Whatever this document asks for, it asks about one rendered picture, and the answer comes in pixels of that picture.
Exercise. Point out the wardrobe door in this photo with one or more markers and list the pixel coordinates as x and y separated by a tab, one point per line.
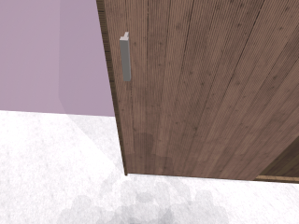
285	164
214	89

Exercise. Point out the handle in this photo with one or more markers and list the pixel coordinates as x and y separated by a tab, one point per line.
125	57

